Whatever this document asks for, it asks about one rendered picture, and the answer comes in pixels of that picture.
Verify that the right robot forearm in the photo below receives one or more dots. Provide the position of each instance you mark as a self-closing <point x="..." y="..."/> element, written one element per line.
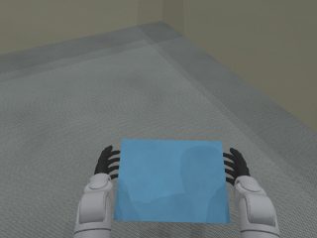
<point x="257" y="216"/>

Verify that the left robot forearm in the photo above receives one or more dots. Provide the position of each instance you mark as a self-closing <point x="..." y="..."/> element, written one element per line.
<point x="94" y="210"/>

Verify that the left robot hand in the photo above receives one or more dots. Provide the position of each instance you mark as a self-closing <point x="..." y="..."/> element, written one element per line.
<point x="103" y="162"/>

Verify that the right robot hand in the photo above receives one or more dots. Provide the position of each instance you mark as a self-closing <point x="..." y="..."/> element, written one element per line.
<point x="239" y="166"/>

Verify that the carton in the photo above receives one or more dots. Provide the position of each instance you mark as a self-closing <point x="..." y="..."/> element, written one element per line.
<point x="172" y="181"/>

